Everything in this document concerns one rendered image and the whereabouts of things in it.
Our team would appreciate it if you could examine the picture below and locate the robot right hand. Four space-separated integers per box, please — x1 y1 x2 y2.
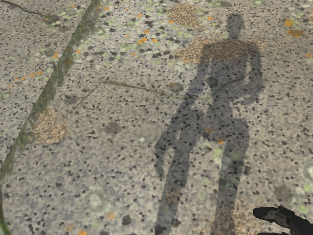
252 206 313 235

